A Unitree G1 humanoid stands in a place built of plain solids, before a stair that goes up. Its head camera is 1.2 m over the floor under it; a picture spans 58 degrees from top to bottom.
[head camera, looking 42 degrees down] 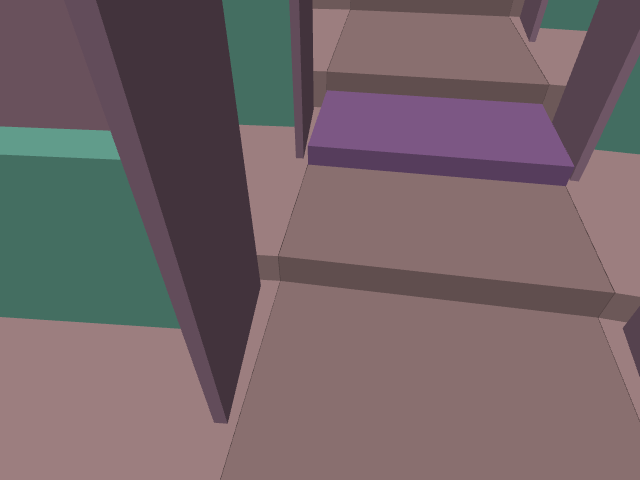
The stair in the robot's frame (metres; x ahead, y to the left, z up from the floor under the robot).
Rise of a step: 0.10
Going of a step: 0.60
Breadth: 1.12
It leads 9 degrees to the right of straight ahead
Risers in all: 3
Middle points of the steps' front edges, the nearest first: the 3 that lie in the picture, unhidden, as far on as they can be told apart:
1.02 -0.41 0.13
1.61 -0.50 0.23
2.21 -0.59 0.33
